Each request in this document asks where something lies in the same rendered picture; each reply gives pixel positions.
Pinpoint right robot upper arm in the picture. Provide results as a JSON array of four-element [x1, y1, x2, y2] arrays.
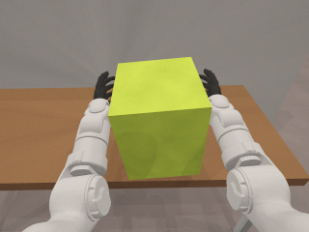
[[226, 164, 309, 232]]

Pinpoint left robot hand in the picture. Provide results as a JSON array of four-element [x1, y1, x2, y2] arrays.
[[93, 72, 116, 104]]

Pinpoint right robot hand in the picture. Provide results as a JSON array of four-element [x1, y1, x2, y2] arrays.
[[199, 69, 222, 98]]

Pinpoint robot left forearm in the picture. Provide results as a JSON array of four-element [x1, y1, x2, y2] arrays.
[[49, 98, 111, 213]]

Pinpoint table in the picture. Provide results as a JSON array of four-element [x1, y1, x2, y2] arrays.
[[0, 85, 309, 232]]

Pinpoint left robot upper arm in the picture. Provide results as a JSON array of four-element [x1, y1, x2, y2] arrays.
[[22, 174, 111, 232]]

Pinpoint carton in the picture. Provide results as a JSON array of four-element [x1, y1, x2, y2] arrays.
[[108, 57, 212, 180]]

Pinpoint robot right forearm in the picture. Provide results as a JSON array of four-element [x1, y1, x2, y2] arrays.
[[209, 94, 291, 201]]

